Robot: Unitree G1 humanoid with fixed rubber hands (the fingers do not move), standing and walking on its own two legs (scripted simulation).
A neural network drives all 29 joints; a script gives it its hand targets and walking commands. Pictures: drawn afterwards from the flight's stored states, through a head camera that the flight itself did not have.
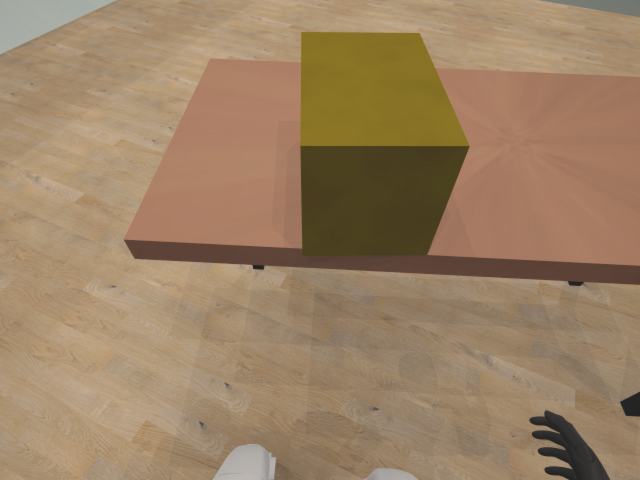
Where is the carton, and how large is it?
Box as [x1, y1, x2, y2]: [300, 32, 469, 255]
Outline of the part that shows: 301,32 300,150 302,255 426,254 469,146 419,33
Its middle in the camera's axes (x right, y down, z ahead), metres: +0.07 -0.14 +0.57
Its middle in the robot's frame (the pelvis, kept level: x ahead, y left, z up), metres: +0.54 -0.07 +0.13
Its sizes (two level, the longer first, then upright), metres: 0.277 0.179 0.190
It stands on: a table, 0.76 m high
